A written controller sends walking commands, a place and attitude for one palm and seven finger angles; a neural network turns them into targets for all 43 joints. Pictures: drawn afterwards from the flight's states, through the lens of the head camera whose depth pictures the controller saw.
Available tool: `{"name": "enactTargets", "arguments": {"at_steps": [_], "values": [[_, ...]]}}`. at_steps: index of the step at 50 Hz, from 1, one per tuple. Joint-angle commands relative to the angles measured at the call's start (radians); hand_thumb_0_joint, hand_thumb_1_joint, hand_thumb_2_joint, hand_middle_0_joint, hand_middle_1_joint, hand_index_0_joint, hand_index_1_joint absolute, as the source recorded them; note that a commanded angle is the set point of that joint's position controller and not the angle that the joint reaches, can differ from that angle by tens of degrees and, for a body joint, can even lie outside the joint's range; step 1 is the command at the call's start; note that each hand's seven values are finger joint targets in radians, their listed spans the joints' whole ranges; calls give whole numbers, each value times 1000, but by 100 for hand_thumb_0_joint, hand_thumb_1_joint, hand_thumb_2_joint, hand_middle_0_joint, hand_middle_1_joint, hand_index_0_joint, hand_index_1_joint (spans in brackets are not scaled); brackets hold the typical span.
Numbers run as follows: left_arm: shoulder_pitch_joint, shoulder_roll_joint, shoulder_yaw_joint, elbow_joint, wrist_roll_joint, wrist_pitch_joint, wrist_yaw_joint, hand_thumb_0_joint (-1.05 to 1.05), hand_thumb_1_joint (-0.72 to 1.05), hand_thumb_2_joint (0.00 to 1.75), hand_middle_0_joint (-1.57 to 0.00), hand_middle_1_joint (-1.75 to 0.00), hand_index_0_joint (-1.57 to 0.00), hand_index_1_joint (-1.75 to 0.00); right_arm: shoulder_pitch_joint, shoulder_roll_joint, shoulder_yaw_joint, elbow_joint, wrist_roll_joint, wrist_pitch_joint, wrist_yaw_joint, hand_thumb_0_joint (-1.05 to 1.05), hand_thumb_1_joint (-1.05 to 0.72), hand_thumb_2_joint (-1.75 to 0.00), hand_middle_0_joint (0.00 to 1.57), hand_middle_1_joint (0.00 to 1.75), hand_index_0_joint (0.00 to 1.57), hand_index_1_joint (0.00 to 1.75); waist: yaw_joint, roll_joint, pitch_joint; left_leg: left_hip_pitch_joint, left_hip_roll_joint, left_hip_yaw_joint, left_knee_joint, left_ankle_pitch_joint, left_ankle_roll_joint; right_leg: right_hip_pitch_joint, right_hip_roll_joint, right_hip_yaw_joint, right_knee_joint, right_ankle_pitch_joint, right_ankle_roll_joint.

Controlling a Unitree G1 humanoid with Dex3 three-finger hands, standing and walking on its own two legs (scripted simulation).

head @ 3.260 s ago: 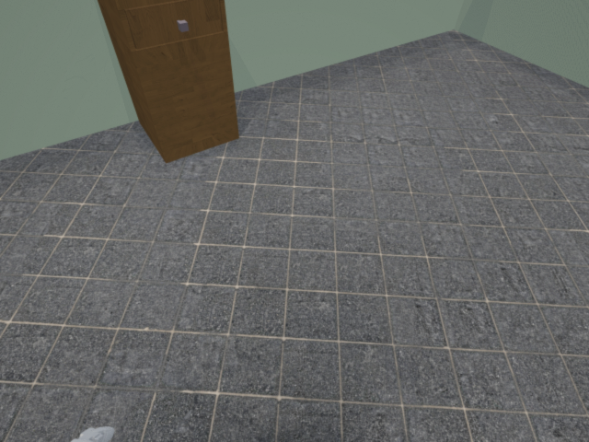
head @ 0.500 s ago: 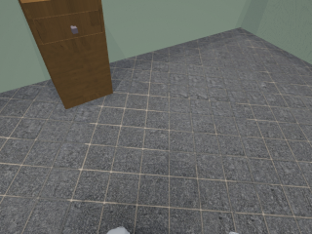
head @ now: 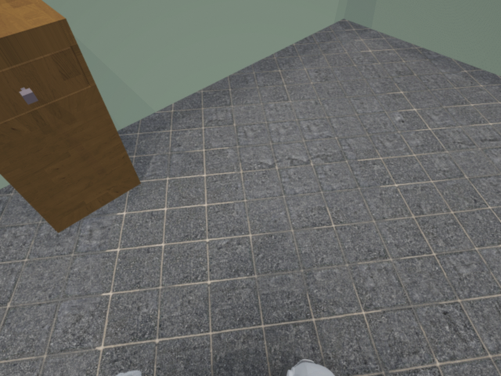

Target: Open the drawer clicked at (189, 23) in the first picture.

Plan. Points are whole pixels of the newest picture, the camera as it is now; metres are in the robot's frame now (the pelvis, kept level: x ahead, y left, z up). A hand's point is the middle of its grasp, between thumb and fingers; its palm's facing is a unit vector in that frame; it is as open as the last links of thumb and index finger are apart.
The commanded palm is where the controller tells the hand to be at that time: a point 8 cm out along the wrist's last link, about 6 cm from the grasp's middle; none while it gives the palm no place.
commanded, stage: walk to a spot facing it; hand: left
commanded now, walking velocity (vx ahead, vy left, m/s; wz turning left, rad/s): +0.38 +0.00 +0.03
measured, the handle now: (26, 94) +0.93 +0.74 -0.09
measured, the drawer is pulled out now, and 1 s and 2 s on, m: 0.00 0.00 0.00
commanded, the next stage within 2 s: turn to face it in 0.80 s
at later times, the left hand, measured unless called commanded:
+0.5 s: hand out of the picture +0.13 +0.15 -0.17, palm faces +0.18 -0.97 -0.14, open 7.3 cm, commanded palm none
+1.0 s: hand (173, 202) +0.53 +0.21 -0.15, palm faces +0.02 -0.98 -0.22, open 7.4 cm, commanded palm none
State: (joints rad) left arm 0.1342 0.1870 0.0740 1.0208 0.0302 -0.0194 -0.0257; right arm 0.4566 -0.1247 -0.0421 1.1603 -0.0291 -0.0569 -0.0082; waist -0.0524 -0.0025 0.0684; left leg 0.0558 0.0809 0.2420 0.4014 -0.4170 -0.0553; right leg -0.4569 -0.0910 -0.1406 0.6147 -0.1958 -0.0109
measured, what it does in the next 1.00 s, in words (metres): walks ahead: right foot, then left foot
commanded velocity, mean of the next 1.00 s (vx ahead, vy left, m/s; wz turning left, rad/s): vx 0.30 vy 0.00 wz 0.06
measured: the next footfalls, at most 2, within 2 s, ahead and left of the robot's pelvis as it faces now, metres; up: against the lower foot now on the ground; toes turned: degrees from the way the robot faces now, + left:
right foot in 0.02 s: +0.16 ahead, -0.11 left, +0.00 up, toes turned -9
left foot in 0.54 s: +0.36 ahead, +0.14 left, +0.00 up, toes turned +16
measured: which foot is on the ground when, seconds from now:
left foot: down 0.00-0.02, up 0.04-0.52, down 0.54-1.00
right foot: up 0.00-0.00, down 0.02-0.56, up 0.58-1.00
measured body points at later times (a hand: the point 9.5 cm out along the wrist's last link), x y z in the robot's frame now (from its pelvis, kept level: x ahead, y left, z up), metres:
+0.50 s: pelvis +0.22 +0.00 +0.01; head +0.24 +0.02 +0.46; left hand +0.12 +0.21 -0.16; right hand +0.35 -0.23 -0.13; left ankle +0.32 +0.13 -0.71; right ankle +0.12 -0.11 -0.73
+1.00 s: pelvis +0.43 +0.02 +0.00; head +0.46 +0.01 +0.45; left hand +0.53 +0.26 -0.14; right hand +0.38 -0.20 -0.16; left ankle +0.33 +0.13 -0.73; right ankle +0.56 -0.10 -0.72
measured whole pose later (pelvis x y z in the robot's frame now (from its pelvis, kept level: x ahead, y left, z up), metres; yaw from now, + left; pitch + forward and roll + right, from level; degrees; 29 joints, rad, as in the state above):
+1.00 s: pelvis +0.43 +0.02 +0.00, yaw +2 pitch -2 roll +2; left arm 0.13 0.19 0.07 1.01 0.03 -0.02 -0.01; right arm 0.39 -0.13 -0.04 1.12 -0.02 -0.05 -0.01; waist -0.05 -0.01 0.07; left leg 0.01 0.06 0.23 0.42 -0.39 -0.03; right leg -0.45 -0.10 -0.12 0.61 -0.14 0.01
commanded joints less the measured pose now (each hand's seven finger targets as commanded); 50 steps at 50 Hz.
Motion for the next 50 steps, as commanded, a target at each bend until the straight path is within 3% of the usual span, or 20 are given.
{"name": "enactTargets", "arguments": {"at_steps": [1,2,5,8,15,22,23,25,26,27,28,30,32,35,38,44,46,47,49,50], "values": [[461,272,63,77,3,-49,23,0,90,90,-20,-30,-20,-30,27,-73,-12,-88,25,-25,3,0,-90,-90,20,30,20,30,202,-336,-287,-612,-34,-41,767,-103,49,765,-349,577,-254,-21,-186],[430,271,59,75,-18,-43,31,0,90,90,-20,-30,-20,-30,-50,-110,-15,-110,29,-17,1,0,-90,-90,20,30,20,30,197,-254,-267,-672,-10,-182,931,-137,73,691,-397,673,-350,-86,-221],[194,113,7,16,-14,-50,37,0,90,90,-20,-30,-20,-30,-132,-78,-22,-103,7,-3,6,0,-90,-90,20,30,20,30,97,-61,-32,-654,94,-241,918,112,71,295,-286,376,-400,-128,-140],[160,63,-8,18,-5,-64,42,0,90,90,-20,-30,-20,-30,-37,-42,-19,-71,-1,30,14,0,-90,-90,20,30,20,30,26,-93,-21,-587,97,-210,801,165,46,183,-217,200,-440,-59,-115],[249,74,-14,56,-8,-80,39,0,90,90,-20,-30,-20,-30,-243,-52,-21,-159,1,31,39,0,-90,-90,20,30,20,30,62,-84,29,-693,92,-167,501,265,24,321,-198,103,-454,90,-126],[312,112,-13,93,-3,-70,45,0,90,90,-20,-30,-20,-30,-384,-83,-13,-218,7,19,50,0,-90,-90,20,30,20,30,87,-72,58,-600,50,-113,278,215,67,444,-233,73,-394,241,-113],[312,119,-11,95,-4,-67,45,0,90,90,-20,-30,-20,-30,-377,-89,-14,-218,7,16,48,0,-90,-90,20,30,20,30,78,-74,58,-556,32,-97,254,187,77,445,-232,59,-356,308,-110],[290,128,-8,95,-10,-62,45,0,90,90,-20,-30,-20,-30,-219,-121,-21,-173,0,6,33,0,-90,-90,20,30,20,30,-3,-39,-20,-300,-29,-54,160,202,100,396,-186,-16,-126,499,-80],[285,113,-10,86,-16,-62,42,0,90,90,-20,-30,-20,-30,-51,-178,-38,-127,-6,-1,21,0,-90,-90,20,30,20,30,-72,42,-132,-39,15,-126,94,245,131,278,-135,-58,113,442,-40],[324,48,-18,61,-26,-57,30,0,90,90,-20,-30,-20,-30,69,-321,-70,-101,-16,-5,10,0,-90,-90,20,30,20,30,-89,316,-240,187,282,-531,14,240,227,-3,16,-90,459,-30,18],[260,58,-18,16,-20,-63,29,0,90,90,-20,-30,-20,-30,103,-341,-70,-92,1,7,4,0,-90,-90,20,30,20,30,-94,276,-235,172,398,-694,-114,204,294,-124,55,24,634,-380,4],[152,43,-12,11,-17,-53,25,0,90,90,-20,-30,-20,-30,-48,-256,-53,-124,7,-4,-8,0,-90,-90,20,30,20,30,-47,122,-88,-22,361,-586,-160,150,255,-214,-38,116,723,-233,-1],[184,23,-7,41,-4,-36,13,0,90,90,-20,-30,-20,-30,-141,-160,-28,-134,7,-20,-10,0,-90,-90,20,30,20,30,24,87,-20,-201,274,-397,-194,192,188,-120,-78,127,644,-126,11],[238,-14,-3,46,4,1,14,0,90,90,-20,-30,-20,-30,-159,-122,-28,-139,7,-28,-13,0,-90,-90,20,30,20,30,68,92,-1,-296,217,-259,-236,219,188,-76,-77,107,545,-57,32],[191,-7,0,16,2,11,9,0,90,90,-20,-30,-20,-30,-135,-141,-26,-126,11,-33,-14,0,-90,-90,20,30,20,30,76,92,13,-231,213,-212,-258,290,200,-141,-80,104,447,16,47],[4,4,-7,-54,-3,10,5,0,90,90,-20,-30,-20,-30,-46,-154,-30,-91,5,-21,-11,0,-90,-90,20,30,20,30,23,113,60,-129,221,-109,-202,481,188,-114,-40,48,138,44,32],[-16,8,-11,-63,-4,2,10,0,90,90,-20,-30,-20,-30,-33,-148,-27,-79,1,-13,-15,0,-90,-90,20,30,20,30,17,115,65,-125,223,-118,-139,577,184,-45,-17,37,49,16,18],[-2,13,-11,-61,-4,-6,13,0,90,90,-20,-30,-20,-30,-31,-147,-25,-73,0,-9,-16,0,-90,-90,20,30,20,30,26,107,49,-136,219,-133,-88,628,177,26,1,22,5,10,13],[154,48,-7,-10,1,-26,19,0,90,90,-20,-30,-20,-30,-48,-147,-19,-68,10,-5,-15,0,-90,-90,20,30,20,30,102,64,-52,-170,157,-123,110,681,133,281,37,-12,-124,133,14],[269,121,7,27,4,-42,30,0,90,90,-20,-30,-20,-30,-40,-120,-15,-66,19,-8,-10,0,-90,-90,20,30,20,30,147,-29,-146,-314,98,-96,304,498,91,511,-80,96,-113,364,-12]]}}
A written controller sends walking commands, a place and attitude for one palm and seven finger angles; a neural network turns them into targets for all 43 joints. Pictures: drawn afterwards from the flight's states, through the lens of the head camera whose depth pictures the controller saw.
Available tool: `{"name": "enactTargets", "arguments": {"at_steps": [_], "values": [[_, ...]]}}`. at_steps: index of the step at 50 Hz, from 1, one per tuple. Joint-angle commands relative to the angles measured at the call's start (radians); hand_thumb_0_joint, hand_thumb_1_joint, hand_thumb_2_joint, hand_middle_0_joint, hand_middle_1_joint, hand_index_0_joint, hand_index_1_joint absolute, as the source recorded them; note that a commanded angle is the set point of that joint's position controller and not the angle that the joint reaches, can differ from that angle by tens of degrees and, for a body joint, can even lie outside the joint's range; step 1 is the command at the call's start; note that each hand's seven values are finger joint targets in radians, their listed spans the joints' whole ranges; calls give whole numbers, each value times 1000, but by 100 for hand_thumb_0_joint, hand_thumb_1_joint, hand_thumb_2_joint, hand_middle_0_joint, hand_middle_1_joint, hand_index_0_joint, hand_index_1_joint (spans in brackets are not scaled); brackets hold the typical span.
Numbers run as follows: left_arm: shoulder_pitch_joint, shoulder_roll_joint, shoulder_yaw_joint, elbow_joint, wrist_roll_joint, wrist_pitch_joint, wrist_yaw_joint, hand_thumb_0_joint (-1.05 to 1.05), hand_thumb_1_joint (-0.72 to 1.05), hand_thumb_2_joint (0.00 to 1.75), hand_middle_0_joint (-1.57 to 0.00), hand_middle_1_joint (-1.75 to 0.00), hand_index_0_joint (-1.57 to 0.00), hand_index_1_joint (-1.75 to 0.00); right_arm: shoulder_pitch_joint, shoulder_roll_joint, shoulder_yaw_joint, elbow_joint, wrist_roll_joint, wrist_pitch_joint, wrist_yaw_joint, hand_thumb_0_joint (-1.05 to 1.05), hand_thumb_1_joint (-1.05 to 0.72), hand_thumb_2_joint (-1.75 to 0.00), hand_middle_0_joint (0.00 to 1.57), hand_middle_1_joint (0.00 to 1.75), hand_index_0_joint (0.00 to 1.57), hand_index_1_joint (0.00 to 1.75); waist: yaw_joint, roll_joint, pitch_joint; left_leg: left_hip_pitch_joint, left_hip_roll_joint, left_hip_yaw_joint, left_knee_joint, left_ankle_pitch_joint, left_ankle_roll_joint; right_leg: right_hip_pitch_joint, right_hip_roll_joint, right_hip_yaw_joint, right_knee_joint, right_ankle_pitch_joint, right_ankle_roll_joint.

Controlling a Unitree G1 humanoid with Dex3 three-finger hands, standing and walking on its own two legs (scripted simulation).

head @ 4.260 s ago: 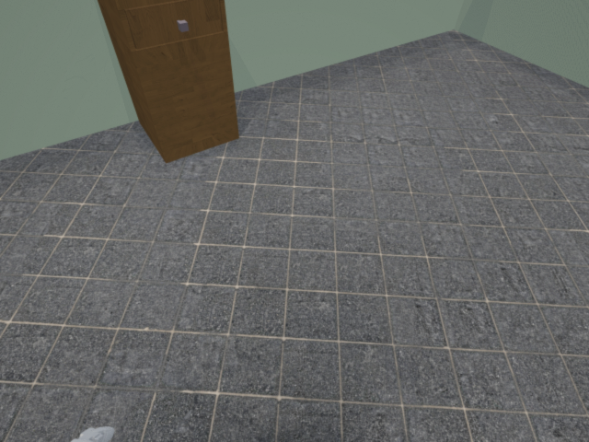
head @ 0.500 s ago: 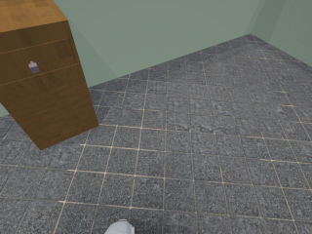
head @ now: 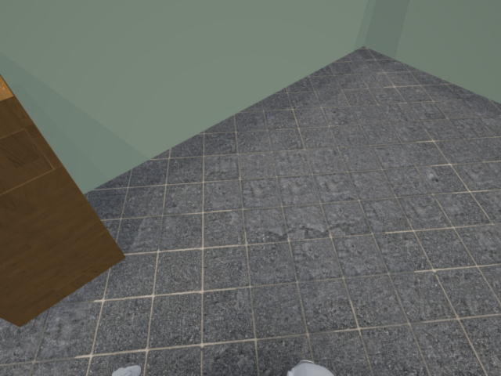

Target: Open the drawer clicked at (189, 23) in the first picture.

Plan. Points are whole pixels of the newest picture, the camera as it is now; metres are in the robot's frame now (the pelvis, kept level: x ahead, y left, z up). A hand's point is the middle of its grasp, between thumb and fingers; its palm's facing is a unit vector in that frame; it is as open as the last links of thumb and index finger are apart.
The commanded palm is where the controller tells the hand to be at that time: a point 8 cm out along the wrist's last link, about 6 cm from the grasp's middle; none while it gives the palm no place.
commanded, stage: turn to face it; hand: left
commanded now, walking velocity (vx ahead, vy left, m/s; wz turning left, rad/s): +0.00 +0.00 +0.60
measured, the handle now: out of the picture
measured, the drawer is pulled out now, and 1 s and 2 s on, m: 0.00 0.00 0.00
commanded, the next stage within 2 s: take the last steps up to it in 1.12 s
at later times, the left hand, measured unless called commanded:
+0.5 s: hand out of the picture +0.09 +0.24 -0.19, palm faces +0.33 -0.92 -0.20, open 7.3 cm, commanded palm none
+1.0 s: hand out of the picture +0.04 +0.21 -0.14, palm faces +0.55 -0.78 -0.30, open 7.4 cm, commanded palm none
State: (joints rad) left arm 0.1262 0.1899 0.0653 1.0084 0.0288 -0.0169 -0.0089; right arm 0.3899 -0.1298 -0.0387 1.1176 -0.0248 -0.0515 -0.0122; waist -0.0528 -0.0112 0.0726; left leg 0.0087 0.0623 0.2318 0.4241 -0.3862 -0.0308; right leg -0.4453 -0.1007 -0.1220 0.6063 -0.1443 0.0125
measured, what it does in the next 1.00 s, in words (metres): steps on the spot, turning left: right foot, then left foot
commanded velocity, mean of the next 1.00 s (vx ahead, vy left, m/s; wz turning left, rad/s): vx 0.00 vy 0.00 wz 0.54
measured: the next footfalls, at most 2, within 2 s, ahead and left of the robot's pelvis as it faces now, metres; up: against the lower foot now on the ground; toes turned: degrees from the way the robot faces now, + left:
right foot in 0.02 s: +0.16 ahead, -0.12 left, +0.00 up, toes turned -8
left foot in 0.42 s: +0.12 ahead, +0.13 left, +0.00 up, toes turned +24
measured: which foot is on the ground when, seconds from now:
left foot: down 0.00-0.02, up 0.04-0.40, down 0.42-0.94, up 0.96-1.00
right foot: up 0.00-0.00, down 0.02-0.42, up 0.44-0.92, down 0.94-1.00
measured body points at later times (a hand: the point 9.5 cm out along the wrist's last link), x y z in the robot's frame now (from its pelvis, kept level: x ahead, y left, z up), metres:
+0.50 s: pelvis +0.06 +0.02 -0.01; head +0.08 +0.07 +0.44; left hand +0.07 +0.29 -0.17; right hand +0.22 -0.21 -0.13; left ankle +0.08 +0.12 -0.73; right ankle +0.10 -0.11 -0.69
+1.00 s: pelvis +0.07 -0.02 +0.00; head +0.10 -0.03 +0.45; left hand +0.01 +0.25 -0.12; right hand +0.27 -0.20 -0.15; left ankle +0.06 +0.11 -0.71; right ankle +0.14 -0.13 -0.73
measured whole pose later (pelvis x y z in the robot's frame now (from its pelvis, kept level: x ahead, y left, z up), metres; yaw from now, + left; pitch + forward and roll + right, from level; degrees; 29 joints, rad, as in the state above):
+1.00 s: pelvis +0.07 -0.02 +0.00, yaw +33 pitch -1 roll +0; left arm 0.19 0.21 0.05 0.87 0.02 0.02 0.03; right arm 0.19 -0.24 -0.09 0.92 -0.02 0.08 0.02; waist -0.02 0.05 0.06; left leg -0.46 -0.08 -0.10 0.77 -0.36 -0.01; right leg -0.25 -0.04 -0.06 0.57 -0.30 0.01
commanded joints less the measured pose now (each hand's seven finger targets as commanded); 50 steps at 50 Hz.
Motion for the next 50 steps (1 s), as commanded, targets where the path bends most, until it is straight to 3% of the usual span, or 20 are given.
{"name": "enactTargets", "arguments": {"at_steps": [1,2,3,6,9,16,19,20,21,22,24,26,28,38,44,45,46,47,48,50], "values": [[362,225,40,58,4,-53,21,0,90,90,-20,-30,-20,-30,93,-60,-14,-43,22,-15,-2,0,-90,-90,20,30,20,30,141,-257,-278,-466,-21,-57,558,-104,25,709,-347,336,-123,666,-136],[368,238,32,42,-14,-44,24,0,90,90,-20,-30,-20,-30,57,-90,-17,-64,29,4,-15,0,-90,-90,20,30,20,30,150,-183,-275,-464,-20,-173,730,-260,27,610,-422,346,-179,798,-203],[286,223,31,21,-13,-43,29,0,90,90,-20,-30,-20,-30,23,-74,-18,-71,27,16,-14,0,-90,-90,20,30,20,30,135,-235,-253,-485,10,-221,815,-219,18,510,-405,339,-218,680,-206],[107,122,7,-37,-14,-31,44,0,90,90,-20,-30,-20,-30,-28,-72,-25,-69,14,55,1,0,-90,-90,20,30,20,30,65,-89,-111,-499,62,-229,845,-57,-4,264,-323,147,-291,345,-149],[33,103,6,-65,-7,-22,49,0,90,90,-20,-30,-20,-30,12,-52,-27,-69,7,86,14,0,-90,-90,20,30,20,30,15,-121,-95,-448,58,-188,744,-3,-22,155,-282,22,-336,162,-115],[46,163,36,-97,3,10,50,0,90,90,-20,-30,-20,-30,-127,-84,-34,-174,5,86,35,0,-90,-90,20,30,20,30,52,-154,-70,-439,51,-118,418,-29,-19,218,-313,-40,-271,19,-115],[49,179,45,-110,-6,26,43,0,90,90,-20,-30,-20,-30,-100,-130,-45,-198,1,77,35,0,-90,-90,20,30,20,30,27,-66,-95,-292,19,-84,177,112,-10,189,-282,-96,-101,-12,-64],[54,162,41,-123,-15,35,36,0,90,90,-20,-30,-20,-30,-59,-180,-56,-193,0,71,36,0,-90,-90,20,30,20,30,4,73,-108,-210,47,-157,50,202,10,122,-225,-123,39,-99,-20],[53,102,35,-166,-22,43,26,0,90,90,-20,-30,-20,-30,-30,-294,-81,-212,-7,63,30,0,-90,-90,20,30,20,30,-14,374,-79,-152,284,-533,-89,416,128,-108,-78,-151,267,-423,71],[-39,100,18,-215,-9,47,28,0,90,90,-20,-30,-20,-30,12,-348,-88,-205,-8,64,20,0,-90,-90,20,30,20,30,-56,377,-79,-180,390,-685,-152,456,228,-161,-25,-29,474,-547,76],[-47,105,32,-197,-9,45,26,0,90,90,-20,-30,-20,-30,-80,-320,-78,-222,-2,59,1,0,-90,-90,20,30,20,30,-13,254,-109,-186,314,-617,-123,366,218,-207,-27,94,613,-393,68],[26,122,38,-156,-9,45,17,0,90,90,-20,-30,-20,-30,-193,-274,-60,-262,0,51,-1,0,-90,-90,20,30,20,30,38,170,-113,-204,210,-471,-112,351,172,-156,-31,102,597,-246,77],[61,131,38,-141,-10,47,16,0,90,90,-20,-30,-20,-30,-203,-272,-58,-272,5,45,-2,0,-90,-90,20,30,20,30,45,141,-139,-184,180,-439,-119,392,171,-119,-22,108,559,-210,84],[13,139,28,-183,-18,47,32,0,90,90,-20,-30,-20,-30,-158,-301,-80,-258,2,70,7,0,-90,-90,20,30,20,30,2,148,-143,-110,172,-580,-101,389,219,-56,29,124,296,-299,86],[126,135,21,-169,-27,38,40,0,90,90,-20,-30,-20,-30,-222,-296,-84,-277,2,86,15,0,-90,-90,20,30,20,30,49,165,-159,-259,105,-613,-60,352,177,197,88,97,-9,-224,52],[170,143,24,-161,-25,34,43,0,90,90,-20,-30,-20,-30,-239,-282,-83,-285,7,89,17,0,-90,-90,20,30,20,30,72,150,-159,-340,76,-593,-32,277,145,303,78,94,-136,-142,43],[200,189,33,-158,-16,27,47,0,90,90,-20,-30,-20,-30,-239,-240,-78,-293,15,92,22,0,-90,-90,20,30,20,30,90,31,-148,-478,1,-525,80,133,86,417,-24,186,-287,-164,8],[189,285,50,-175,3,18,53,0,90,90,-20,-30,-20,-30,-232,-177,-68,-315,21,92,26,0,-90,-90,20,30,20,30,90,-247,-108,-654,-146,-327,338,-73,0,429,-306,499,-410,-251,-103],[124,294,42,-205,-6,24,52,0,90,90,-20,-30,-20,-30,-248,-224,-79,-315,4,96,26,0,-90,-90,20,30,20,30,83,-215,-77,-601,-121,-321,560,-147,2,235,-401,507,-427,-242,-167],[16,223,29,-216,-10,17,49,0,90,90,-20,-30,-20,-30,-232,-223,-83,-274,0,115,35,0,-90,-90,20,30,20,30,29,-157,6,-562,-78,-323,758,-40,2,96,-265,365,-401,-202,-135]]}}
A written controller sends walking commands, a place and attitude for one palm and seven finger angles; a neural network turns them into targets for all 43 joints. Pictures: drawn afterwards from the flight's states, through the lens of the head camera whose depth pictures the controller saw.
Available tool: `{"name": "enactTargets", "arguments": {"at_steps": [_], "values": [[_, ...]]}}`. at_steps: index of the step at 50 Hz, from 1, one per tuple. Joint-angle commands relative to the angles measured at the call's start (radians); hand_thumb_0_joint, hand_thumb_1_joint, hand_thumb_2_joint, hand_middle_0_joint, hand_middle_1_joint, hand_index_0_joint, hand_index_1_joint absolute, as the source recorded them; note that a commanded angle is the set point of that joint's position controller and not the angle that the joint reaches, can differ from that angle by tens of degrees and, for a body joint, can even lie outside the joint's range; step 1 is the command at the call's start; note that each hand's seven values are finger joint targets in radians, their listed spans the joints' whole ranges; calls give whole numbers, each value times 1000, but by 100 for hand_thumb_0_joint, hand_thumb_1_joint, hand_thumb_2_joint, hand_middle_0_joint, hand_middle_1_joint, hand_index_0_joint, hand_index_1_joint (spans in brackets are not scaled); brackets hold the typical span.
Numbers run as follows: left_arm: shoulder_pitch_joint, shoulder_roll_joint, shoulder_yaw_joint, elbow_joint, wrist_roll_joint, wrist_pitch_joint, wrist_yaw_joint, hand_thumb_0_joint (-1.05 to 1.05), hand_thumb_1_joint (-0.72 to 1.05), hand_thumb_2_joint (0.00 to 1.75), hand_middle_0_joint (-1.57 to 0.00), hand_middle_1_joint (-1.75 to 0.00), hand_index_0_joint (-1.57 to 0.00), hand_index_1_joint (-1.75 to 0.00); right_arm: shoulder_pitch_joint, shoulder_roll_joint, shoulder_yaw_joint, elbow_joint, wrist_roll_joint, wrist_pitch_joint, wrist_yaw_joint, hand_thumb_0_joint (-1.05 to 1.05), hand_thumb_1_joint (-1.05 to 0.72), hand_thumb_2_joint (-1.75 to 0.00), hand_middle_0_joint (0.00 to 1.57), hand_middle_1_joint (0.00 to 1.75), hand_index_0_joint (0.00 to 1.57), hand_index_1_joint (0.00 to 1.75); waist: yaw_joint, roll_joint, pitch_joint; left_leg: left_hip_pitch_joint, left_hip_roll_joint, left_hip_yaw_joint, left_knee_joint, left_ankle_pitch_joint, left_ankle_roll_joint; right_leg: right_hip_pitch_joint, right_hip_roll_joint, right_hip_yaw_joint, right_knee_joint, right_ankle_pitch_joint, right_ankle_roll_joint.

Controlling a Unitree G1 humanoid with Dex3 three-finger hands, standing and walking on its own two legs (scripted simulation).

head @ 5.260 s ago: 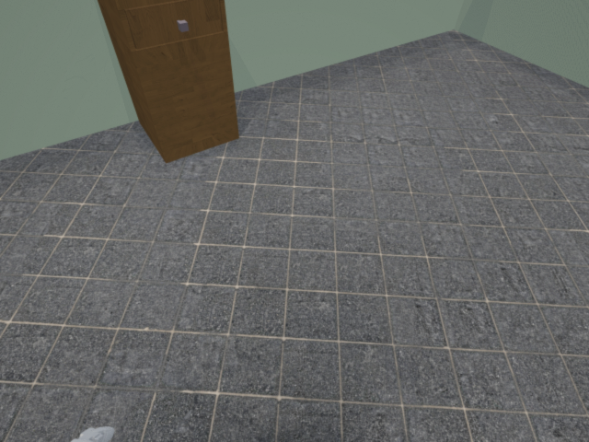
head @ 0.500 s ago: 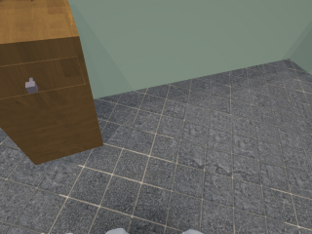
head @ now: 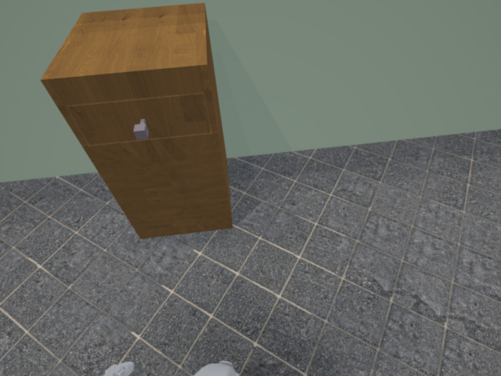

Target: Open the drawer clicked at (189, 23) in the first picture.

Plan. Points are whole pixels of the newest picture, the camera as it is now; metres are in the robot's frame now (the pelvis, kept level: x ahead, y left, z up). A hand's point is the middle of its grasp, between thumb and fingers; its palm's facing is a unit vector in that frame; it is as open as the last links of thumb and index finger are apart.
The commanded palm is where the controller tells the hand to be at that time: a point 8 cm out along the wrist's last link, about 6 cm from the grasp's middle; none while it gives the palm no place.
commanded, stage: turn to face it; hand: left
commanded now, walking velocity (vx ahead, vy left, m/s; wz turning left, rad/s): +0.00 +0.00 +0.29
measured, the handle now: (142, 128) +0.78 +0.36 -0.10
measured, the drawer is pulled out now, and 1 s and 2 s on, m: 0.00 0.00 0.00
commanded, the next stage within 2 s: take the last steps up to it in 0.12 s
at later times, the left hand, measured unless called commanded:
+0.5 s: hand out of the picture -0.04 +0.26 -0.17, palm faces +0.20 -0.96 -0.21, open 7.4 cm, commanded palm none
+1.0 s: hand (140, 363) +0.17 +0.22 -0.15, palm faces +0.24 -0.95 -0.22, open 7.2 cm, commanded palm none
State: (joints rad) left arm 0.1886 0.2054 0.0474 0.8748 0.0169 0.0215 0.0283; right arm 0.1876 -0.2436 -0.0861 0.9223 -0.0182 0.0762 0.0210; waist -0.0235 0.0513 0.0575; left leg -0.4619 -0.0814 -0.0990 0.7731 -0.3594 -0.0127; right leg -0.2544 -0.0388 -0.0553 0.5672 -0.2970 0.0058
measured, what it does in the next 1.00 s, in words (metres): walks ahead: left foot, then right foot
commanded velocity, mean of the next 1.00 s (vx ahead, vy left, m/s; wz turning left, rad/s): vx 0.24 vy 0.03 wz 0.10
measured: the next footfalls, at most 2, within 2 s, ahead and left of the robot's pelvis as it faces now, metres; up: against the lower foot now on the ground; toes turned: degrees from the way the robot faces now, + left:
left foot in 0.34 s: -0.03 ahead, +0.14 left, +0.00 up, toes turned +11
right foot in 0.82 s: +0.21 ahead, -0.05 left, +0.00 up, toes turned +1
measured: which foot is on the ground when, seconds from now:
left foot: up 0.00-0.32, down 0.34-0.84, up 0.86-1.00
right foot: down 0.00-0.34, up 0.36-0.80, down 0.82-1.00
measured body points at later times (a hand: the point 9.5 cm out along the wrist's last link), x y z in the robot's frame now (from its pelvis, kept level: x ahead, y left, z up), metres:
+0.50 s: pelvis -0.01 +0.05 +0.01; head +0.01 +0.08 +0.46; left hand -0.05 +0.31 -0.15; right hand +0.09 -0.18 -0.12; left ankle -0.07 +0.13 -0.73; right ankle +0.00 -0.09 -0.66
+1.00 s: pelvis +0.13 +0.03 +0.01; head +0.14 +0.02 +0.46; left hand +0.16 +0.27 -0.13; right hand +0.12 -0.20 -0.16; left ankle +0.05 +0.16 -0.65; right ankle +0.17 -0.05 -0.73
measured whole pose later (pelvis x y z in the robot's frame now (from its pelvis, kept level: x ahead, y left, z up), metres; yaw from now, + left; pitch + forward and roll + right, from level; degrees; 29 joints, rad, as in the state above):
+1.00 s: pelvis +0.13 +0.03 +0.01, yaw +11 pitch -2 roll +0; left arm 0.20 0.14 0.06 1.02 0.01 -0.07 0.02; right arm 0.36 -0.17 -0.05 1.13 -0.02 0.00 0.00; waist -0.03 0.04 0.06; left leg -0.41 0.07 0.02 1.13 -0.31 0.01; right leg -0.23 -0.03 -0.17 0.49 -0.23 -0.05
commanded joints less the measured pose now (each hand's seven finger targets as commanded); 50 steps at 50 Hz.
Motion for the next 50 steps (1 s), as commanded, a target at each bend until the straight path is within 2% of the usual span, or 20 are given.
{"name": "enactTargets", "arguments": {"at_steps": [1,3,11,15,16,17,18,19,21,22,24,28,37,40,41,42,43,45,47,50], "values": [[-73,178,35,-82,3,-25,9,0,90,90,-20,-30,-20,-30,0,-93,-32,-56,-8,-12,5,0,-90,-90,20,30,20,30,-21,-197,33,-89,76,27,446,-7,-27,-86,-272,193,-324,34,-105],[-48,157,29,-72,4,-32,9,0,90,90,-20,-30,-20,-30,27,-79,-23,-38,-4,-16,6,0,-90,-90,20,30,20,30,-15,-227,7,-85,86,58,434,24,-44,-18,-245,116,-285,170,-97],[146,222,48,33,18,-30,7,0,90,90,-20,-30,-20,-30,-99,-41,13,-39,14,-35,-9,0,-90,-90,20,30,20,30,84,-269,-90,46,82,141,13,-140,-49,203,-296,109,-166,582,-154],[113,221,51,63,6,-27,0,0,90,90,-20,-30,-20,-30,17,-47,27,7,8,-62,-15,0,-90,-90,20,30,20,30,31,-261,-137,291,71,192,-343,39,-24,136,-259,65,-111,306,-72],[99,187,45,59,-5,-22,-5,0,90,90,-20,-30,-20,-30,57,-90,19,25,4,-75,-16,0,-90,-90,20,30,20,30,10,-149,-139,431,125,142,-440,89,-1,6,-212,12,-35,131,-27],[94,124,36,36,-7,-17,-15,0,90,90,-20,-30,-20,-30,99,-176,-1,30,-6,-79,-17,0,-90,-90,20,30,20,30,-14,127,-138,562,332,-110,-479,105,76,-220,-99,-81,156,-113,30],[21,86,19,1,6,-15,-17,0,90,90,-20,-30,-20,-30,152,-226,-8,40,-9,-71,-19,0,-90,-90,20,30,20,30,-51,273,-65,517,461,-271,-548,68,174,-362,-45,-97,321,-325,44],[-69,104,20,0,14,-9,-13,0,90,90,-20,-30,-20,-30,180,-193,-4,62,-12,-76,-31,0,-90,-90,20,30,20,30,-81,275,10,425,448,-290,-595,5,198,-392,-60,-15,433,-297,36],[-53,101,24,35,9,-19,-35,0,90,90,-20,-30,-20,-30,112,-120,23,51,-6,-89,-43,0,-90,-90,20,30,20,30,-23,159,88,376,374,-197,-597,31,194,-403,-83,19,514,-140,25],[-7,96,21,64,10,-25,-43,0,90,90,-20,-30,-20,-30,93,-100,28,49,-3,-100,-45,0,-90,-90,20,30,20,30,0,118,53,407,347,-142,-586,107,183,-392,-88,11,519,-88,32],[17,85,12,91,10,-28,-45,0,90,90,-20,-30,-20,-30,124,-90,31,64,1,-115,-47,0,-90,-90,20,30,20,30,5,94,33,434,310,-72,-574,273,181,-363,-82,-2,502,-39,43],[-15,70,2,92,8,-30,-41,0,90,90,-20,-30,-20,-30,208,-74,28,107,4,-131,-52,0,-90,-90,20,30,20,30,-3,45,17,526,327,-55,-556,473,206,-390,-81,-7,417,-17,56],[-128,39,2,55,1,-43,-46,0,90,90,-20,-30,-20,-30,261,-68,29,176,-9,-131,-53,0,-90,-90,20,30,20,30,-14,74,96,415,335,-46,-526,434,188,-213,-42,-45,116,-4,15],[96,74,22,128,6,-62,-42,0,90,90,-20,-30,-20,-30,241,-63,31,188,0,-133,-53,0,-90,-90,20,30,20,30,94,-21,5,295,255,37,-267,499,129,152,-2,-64,-68,98,-15],[245,144,38,169,13,-78,-32,0,90,90,-20,-30,-20,-30,247,-34,34,176,11,-142,-45,0,-90,-90,20,30,20,30,150,-150,-98,147,189,104,-21,376,86,377,-157,115,-120,66,-73],[352,235,60,191,8,-82,-21,0,90,90,-20,-30,-20,-30,273,13,39,141,16,-144,-38,0,-90,-90,20,30,20,30,154,-363,-177,-74,55,170,283,-158,46,518,-427,502,-259,137,-182],[330,241,60,186,-11,-79,-19,0,90,90,-20,-30,-20,-30,225,-30,30,138,13,-131,-37,0,-90,-90,20,30,20,30,153,-293,-159,-76,101,70,431,-205,59,373,-451,582,-352,-85,-215],[148,145,39,142,-6,-76,-13,0,90,90,-20,-30,-20,-30,137,2,22,123,2,-121,-24,0,-90,-90,20,30,20,30,87,-115,33,-142,175,57,488,-25,54,125,-384,445,-411,-261,-188],[87,67,19,132,-2,-88,-9,0,90,90,-20,-30,-20,-30,196,45,24,150,-7,-102,-17,0,-90,-90,20,30,20,30,25,-103,25,-56,201,76,420,74,32,19,-297,233,-418,-91,-140],[112,33,14,147,4,-99,-10,0,90,90,-20,-30,-20,-30,219,62,27,156,-13,-85,-13,0,-90,-90,20,30,20,30,1,-152,23,-26,208,123,305,116,0,-22,-245,103,-425,57,-132]]}}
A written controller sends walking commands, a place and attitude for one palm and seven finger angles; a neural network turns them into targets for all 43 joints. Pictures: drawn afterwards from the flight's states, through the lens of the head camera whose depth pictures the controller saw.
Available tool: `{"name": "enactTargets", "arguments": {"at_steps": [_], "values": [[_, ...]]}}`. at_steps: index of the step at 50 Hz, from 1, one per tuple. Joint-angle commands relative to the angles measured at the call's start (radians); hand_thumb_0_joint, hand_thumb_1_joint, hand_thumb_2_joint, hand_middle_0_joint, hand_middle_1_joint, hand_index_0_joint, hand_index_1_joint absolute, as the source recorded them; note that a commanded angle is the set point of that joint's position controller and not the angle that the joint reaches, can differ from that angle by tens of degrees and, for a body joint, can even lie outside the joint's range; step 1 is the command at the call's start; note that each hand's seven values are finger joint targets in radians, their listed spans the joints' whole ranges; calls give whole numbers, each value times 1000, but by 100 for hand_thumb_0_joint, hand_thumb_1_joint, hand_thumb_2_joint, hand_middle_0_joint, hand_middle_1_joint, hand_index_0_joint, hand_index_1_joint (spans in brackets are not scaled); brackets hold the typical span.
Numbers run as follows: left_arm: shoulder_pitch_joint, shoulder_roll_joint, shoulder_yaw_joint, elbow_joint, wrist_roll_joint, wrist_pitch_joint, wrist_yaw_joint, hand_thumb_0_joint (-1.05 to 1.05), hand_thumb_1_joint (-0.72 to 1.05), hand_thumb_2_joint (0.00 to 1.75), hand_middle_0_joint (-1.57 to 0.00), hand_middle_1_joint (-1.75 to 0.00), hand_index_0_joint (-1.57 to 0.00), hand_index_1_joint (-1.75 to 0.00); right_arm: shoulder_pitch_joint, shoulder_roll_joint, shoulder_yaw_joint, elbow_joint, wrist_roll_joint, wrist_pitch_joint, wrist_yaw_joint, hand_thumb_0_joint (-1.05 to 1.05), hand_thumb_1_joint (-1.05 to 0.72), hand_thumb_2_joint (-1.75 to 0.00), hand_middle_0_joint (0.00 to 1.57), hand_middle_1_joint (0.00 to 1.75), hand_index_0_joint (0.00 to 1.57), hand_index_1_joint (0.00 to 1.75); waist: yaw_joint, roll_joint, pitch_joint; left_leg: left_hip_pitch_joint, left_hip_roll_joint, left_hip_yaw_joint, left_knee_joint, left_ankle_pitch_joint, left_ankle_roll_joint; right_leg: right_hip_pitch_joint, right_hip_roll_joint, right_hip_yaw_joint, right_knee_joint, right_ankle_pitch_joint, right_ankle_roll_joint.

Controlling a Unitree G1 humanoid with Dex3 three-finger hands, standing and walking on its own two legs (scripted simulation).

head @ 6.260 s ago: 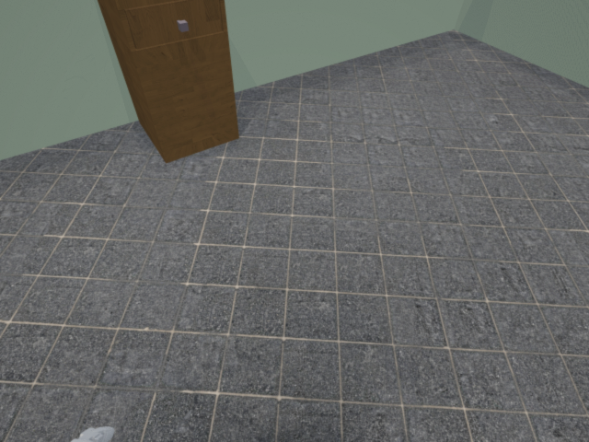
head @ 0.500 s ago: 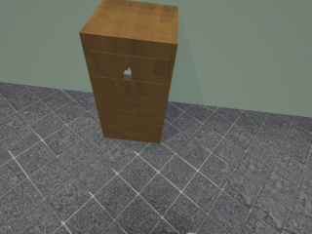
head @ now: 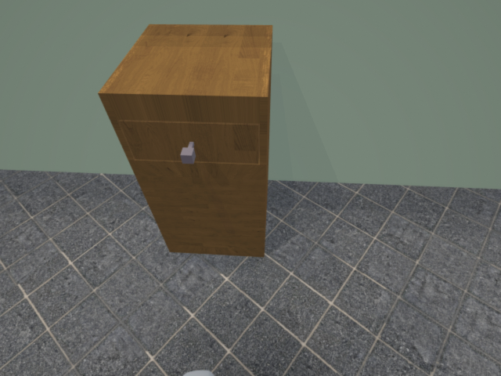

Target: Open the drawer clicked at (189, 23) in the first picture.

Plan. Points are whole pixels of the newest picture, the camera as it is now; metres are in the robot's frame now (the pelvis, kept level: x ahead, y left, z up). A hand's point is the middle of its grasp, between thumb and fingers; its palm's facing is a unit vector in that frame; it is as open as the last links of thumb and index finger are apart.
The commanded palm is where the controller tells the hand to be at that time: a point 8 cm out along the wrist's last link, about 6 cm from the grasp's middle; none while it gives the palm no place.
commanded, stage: take the last steps up to it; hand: left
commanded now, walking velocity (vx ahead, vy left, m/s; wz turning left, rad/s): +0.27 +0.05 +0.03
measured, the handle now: (189, 151) +0.70 +0.20 -0.10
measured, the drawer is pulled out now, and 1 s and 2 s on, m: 0.00 0.00 0.00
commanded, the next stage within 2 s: come to a stop and stand still in 0.32 s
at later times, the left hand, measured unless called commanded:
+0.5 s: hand out of the picture +0.13 +0.24 -0.18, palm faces +0.05 -0.99 -0.16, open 7.4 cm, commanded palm none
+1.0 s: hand (154, 322) +0.25 +0.21 -0.15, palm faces +0.03 -0.96 -0.26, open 7.4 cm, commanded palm none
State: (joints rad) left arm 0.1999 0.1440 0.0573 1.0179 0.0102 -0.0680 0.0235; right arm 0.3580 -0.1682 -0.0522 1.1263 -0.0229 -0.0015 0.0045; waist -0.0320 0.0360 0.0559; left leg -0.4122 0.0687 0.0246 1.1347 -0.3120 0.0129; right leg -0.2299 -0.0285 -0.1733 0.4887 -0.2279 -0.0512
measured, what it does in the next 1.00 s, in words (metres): walks ahead: left foot, then right foot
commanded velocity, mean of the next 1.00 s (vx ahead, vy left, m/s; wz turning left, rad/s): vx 0.01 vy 0.03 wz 0.00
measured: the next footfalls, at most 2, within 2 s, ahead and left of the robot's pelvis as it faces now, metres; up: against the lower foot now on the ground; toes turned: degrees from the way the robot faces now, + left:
left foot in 0.30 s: +0.20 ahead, +0.16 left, +0.00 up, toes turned +8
right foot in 0.72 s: +0.24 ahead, -0.07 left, +0.00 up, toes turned -8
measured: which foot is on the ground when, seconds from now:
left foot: up 0.00-0.28, down 0.30-0.74, up 0.76-1.00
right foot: down 0.00-0.32, up 0.34-0.70, down 0.72-1.00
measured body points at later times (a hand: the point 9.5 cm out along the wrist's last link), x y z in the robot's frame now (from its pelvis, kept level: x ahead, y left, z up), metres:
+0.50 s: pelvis +0.15 +0.07 +0.00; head +0.16 +0.08 +0.45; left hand +0.13 +0.29 -0.16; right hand +0.21 -0.17 -0.14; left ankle +0.16 +0.16 -0.74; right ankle +0.13 -0.06 -0.67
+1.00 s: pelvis +0.16 +0.03 +0.00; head +0.20 +0.00 +0.45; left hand +0.25 +0.26 -0.13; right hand +0.19 -0.21 -0.17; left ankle +0.11 +0.18 -0.68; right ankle +0.20 -0.07 -0.74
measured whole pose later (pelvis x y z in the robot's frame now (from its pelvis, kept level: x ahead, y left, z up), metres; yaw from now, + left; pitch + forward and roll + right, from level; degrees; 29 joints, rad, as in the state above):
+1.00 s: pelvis +0.16 +0.03 +0.00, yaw -1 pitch +0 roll +2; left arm 0.14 0.14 0.05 0.99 0.03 0.01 0.04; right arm 0.19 -0.20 -0.06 1.04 -0.01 0.07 -0.01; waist 0.00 0.03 0.09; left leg -0.35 0.01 0.01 0.94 -0.46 -0.05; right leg -0.30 -0.06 -0.11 0.49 -0.20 -0.05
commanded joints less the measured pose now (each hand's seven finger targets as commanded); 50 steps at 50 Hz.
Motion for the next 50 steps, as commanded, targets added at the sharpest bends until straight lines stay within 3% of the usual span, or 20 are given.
{"name": "enactTargets", "arguments": {"at_steps": [1,6,10,13,14,15,16,17,20,24,27,32,34,35,36,37,38,39,42,50], "values": [[111,104,4,11,11,-11,-6,0,90,90,-20,-30,-20,-30,31,-13,-8,-57,-7,-5,6,0,-90,-90,20,30,20,30,13,-137,21,-87,59,9,-96,78,-32,-30,-251,211,-347,14,-81],[160,148,10,39,13,-14,-12,0,90,90,-20,-30,-20,-30,-111,-25,-5,-117,-2,-18,21,0,-90,-90,20,30,20,30,45,-137,34,-91,54,46,-346,97,-37,45,-257,196,-333,41,-104],[193,165,13,63,16,-4,-11,0,90,90,-20,-30,-20,-30,-192,-33,0,-148,2,-32,24,0,-90,-90,20,30,20,30,67,-164,49,-5,27,71,-474,73,-28,49,-270,195,-280,86,-91],[172,154,16,68,12,13,-7,0,90,90,-20,-30,-20,-30,-95,-59,-1,-119,1,-45,14,0,-90,-90,20,30,20,30,9,-109,20,241,-6,102,-644,122,-16,-35,-220,144,-147,45,-51],[176,130,8,63,10,18,-10,0,90,90,-20,-30,-20,-30,3,-106,-9,-88,-2,-53,5,0,-90,-90,20,30,20,30,-28,-4,-34,388,27,54,-708,127,-3,-85,-160,97,26,44,-22],[209,72,-1,47,3,20,-16,0,90,90,-20,-30,-20,-30,92,-199,-28,-69,-15,-58,-8,0,-90,-90,20,30,20,30,-46,207,-99,532,236,-201,-764,189,79,-245,-49,12,279,-148,25],[184,58,-8,20,6,13,-16,0,90,90,-20,-30,-20,-30,154,-244,-33,-65,-8,-46,-15,0,-90,-90,20,30,20,30,-58,248,-115,537,361,-348,-849,260,163,-334,0,31,497,-387,35],[147,72,-8,18,11,23,-8,0,90,90,-20,-30,-20,-30,129,-224,-27,-62,-6,-44,-27,0,-90,-90,20,30,20,30,-56,248,-109,480,361,-350,-874,226,169,-362,-36,111,625,-375,26],[132,63,1,44,14,31,-22,0,90,90,-20,-30,-20,-30,-36,-109,6,-105,0,-55,-31,0,-90,-90,20,30,20,30,13,86,-6,274,264,-168,-923,225,147,-312,-95,142,650,-187,38],[205,20,-13,79,5,67,-6,0,90,90,-20,-30,-20,-30,-95,-71,21,-114,6,-62,-48,0,-90,-90,20,30,20,30,66,40,-48,225,214,-11,-881,680,126,-159,-88,153,464,-88,82],[164,42,-16,61,4,86,2,0,90,90,-20,-30,-20,-30,-96,-102,14,-98,6,-40,-53,0,-90,-90,20,30,20,30,51,56,-55,264,229,-3,-833,770,133,-118,-63,129,320,-97,87],[97,90,-4,10,9,98,6,0,90,90,-20,-30,-20,-30,-92,-128,-13,-78,3,-4,-53,0,-90,-90,20,30,20,30,39,128,-2,248,227,-17,-775,690,123,-77,-41,102,168,-83,71],[114,108,4,4,11,91,7,0,90,90,-20,-30,-20,-30,-98,-128,-20,-81,5,5,-49,0,-90,-90,20,30,20,30,56,104,-15,233,190,-5,-705,602,82,-8,-44,100,36,66,63],[126,138,9,3,13,82,10,0,90,90,-20,-30,-20,-30,-93,-110,-20,-86,9,8,-45,0,-90,-90,20,30,20,30,61,25,-43,202,133,28,-636,465,39,50,-89,154,-25,303,53],[122,187,13,-1,17,74,14,0,90,90,-20,-30,-20,-30,-74,-77,-19,-96,15,11,-38,0,-90,-90,20,30,20,30,46,-98,-75,128,49,84,-538,230,-8,101,-213,284,-20,580,2],[124,219,20,-5,14,68,16,0,90,90,-20,-30,-20,-30,-49,-46,-16,-102,17,23,-34,0,-90,-90,20,30,20,30,42,-200,-102,88,-37,108,-403,-115,-38,124,-333,365,-63,810,-93],[135,234,26,-6,9,65,19,0,90,90,-20,-30,-20,-30,-72,-47,-17,-110,18,39,-38,0,-90,-90,20,30,20,30,71,-275,-142,74,-49,35,-241,-314,-35,116,-380,402,-96,887,-154],[102,213,23,-16,9,69,24,0,90,90,-20,-30,-20,-30,-88,-59,-21,-112,18,49,-41,0,-90,-90,20,30,20,30,65,-250,-128,49,-50,-31,-129,-310,-32,89,-373,394,-107,834,-176],[11,186,27,-52,10,73,31,0,90,90,-20,-30,-20,-30,-78,-63,-24,-98,17,53,-31,0,-90,-90,20,30,20,30,42,-139,-118,-11,-42,-61,-14,-184,-46,100,-313,304,-105,673,-152],[21,223,42,-61,23,74,18,0,90,90,-20,-30,-20,-30,-111,-65,-12,-135,11,44,-13,0,-90,-90,20,30,20,30,75,-207,-111,59,-43,-11,-331,-151,-52,100,-278,323,-199,218,-129]]}}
